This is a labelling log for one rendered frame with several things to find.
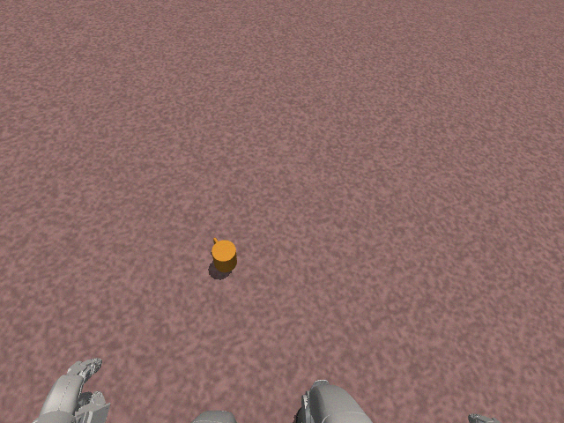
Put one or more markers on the mug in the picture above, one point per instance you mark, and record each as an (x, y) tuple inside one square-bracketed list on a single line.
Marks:
[(224, 255)]

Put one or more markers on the left robot hand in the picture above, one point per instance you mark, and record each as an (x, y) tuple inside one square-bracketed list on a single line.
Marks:
[(65, 394)]

